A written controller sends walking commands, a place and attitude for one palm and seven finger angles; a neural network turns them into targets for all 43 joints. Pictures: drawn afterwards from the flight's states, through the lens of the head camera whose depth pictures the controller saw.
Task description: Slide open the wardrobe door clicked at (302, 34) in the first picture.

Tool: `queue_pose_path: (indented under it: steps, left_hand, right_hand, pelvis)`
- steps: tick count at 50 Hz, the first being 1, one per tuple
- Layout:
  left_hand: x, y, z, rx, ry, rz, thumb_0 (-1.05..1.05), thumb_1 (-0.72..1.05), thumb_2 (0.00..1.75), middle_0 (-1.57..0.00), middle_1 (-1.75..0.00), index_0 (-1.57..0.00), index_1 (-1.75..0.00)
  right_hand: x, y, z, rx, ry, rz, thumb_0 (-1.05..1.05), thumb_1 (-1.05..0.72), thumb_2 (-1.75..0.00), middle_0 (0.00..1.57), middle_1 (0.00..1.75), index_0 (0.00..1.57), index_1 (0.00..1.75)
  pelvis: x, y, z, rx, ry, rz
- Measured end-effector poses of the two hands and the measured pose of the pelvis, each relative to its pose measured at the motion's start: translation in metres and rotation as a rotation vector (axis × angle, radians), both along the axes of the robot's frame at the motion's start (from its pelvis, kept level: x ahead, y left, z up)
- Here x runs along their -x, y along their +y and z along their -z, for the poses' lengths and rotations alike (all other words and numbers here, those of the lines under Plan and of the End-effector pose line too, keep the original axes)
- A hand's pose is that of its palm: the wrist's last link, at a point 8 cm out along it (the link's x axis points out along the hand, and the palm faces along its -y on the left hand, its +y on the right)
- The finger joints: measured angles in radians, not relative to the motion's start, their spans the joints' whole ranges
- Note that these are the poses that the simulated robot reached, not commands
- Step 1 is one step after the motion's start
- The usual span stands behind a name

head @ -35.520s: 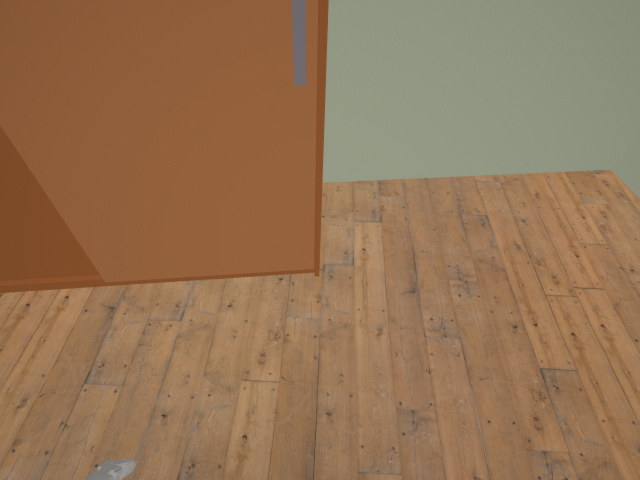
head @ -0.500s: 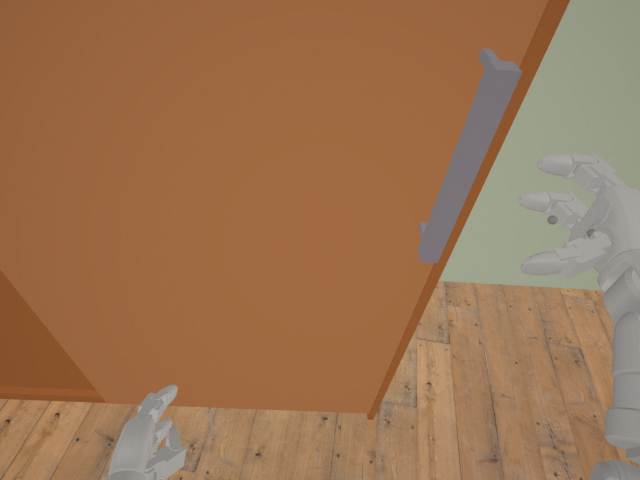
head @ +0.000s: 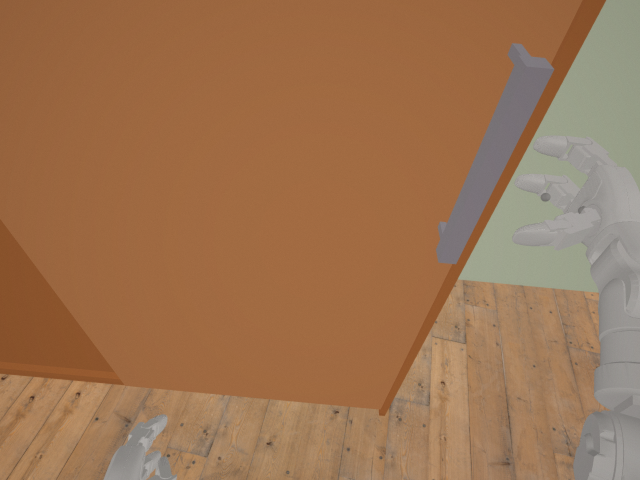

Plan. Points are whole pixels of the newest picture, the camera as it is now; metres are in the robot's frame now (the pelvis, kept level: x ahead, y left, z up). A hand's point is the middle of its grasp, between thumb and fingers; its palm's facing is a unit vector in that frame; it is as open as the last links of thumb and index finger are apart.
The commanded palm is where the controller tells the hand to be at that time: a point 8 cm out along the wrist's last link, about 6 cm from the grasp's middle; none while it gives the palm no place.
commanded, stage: move the hooked fingers beside the handle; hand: right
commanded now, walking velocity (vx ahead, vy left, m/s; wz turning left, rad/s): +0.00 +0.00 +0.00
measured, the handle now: (476, 169) +0.45 -0.15 +0.20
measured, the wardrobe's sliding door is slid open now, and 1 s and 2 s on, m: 0.00 0.00 0.00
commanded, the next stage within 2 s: feel for the door with the fingertips in 0.84 s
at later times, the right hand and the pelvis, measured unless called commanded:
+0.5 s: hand (548, 198) +0.40 -0.21 +0.20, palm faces +0.04 +1.00 -0.02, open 14.0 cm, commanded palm +0.37 -0.26 +0.21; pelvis +0.00 +0.00 +0.00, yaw +0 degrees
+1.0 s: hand (542, 198) +0.40 -0.21 +0.20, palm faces +0.03 +1.00 -0.02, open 14.0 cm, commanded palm +0.37 -0.26 +0.21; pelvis +0.00 -0.01 +0.00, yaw +0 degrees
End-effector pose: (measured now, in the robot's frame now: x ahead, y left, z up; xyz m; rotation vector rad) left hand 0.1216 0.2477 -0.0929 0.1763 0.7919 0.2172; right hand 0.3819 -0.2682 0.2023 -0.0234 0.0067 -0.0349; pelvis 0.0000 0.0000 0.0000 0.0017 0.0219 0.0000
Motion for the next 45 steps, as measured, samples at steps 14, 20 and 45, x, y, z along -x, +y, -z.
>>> queue_pose_path:
  steps: [14, 20, 45]
  left_hand:
    - [0.01, 0.001, 0.003, 0.001, 0.038, -0.022, 0.01, 0.9, 0.9, -0.2, -0.3, -0.2, -0.3]
    - [-0.003, -0.004, -0.002, 0.003, 0.003, -0.002, 0.01, 0.9, 0.9, -0.2, -0.3, -0.2, -0.3]
    - [-0.008, -0.009, -0.003, 0.006, 0.001, 0.011, 0.01, 0.9, 0.9, -0.2, -0.3, -0.2, -0.3]
  right_hand:
    - [-0.003, 0.004, 0.001, -0.003, -0.022, -0.008, -0.02, 0.5, -0.3, 0.3, 1.2, 0.29, 1.2]
    - [0.003, 0.003, 0.001, 0.003, -0.02, 0.003, -0.02, 0.5, -0.3, 0.3, 1.2, 0.3, 1.2]
    - [0.0, 0.002, -0.002, -0.001, -0.021, -0.012, -0.02, 0.5, -0.3, 0.3, 1.2, 0.3, 1.2]
  pelvis:
    - [-0.004, -0.004, -0.001, -0.001, 0.001, -0.011]
    - [-0.003, -0.004, -0.001, -0.002, -0.004, -0.006]
    - [-0.002, -0.007, -0.001, -0.004, -0.002, -0.002]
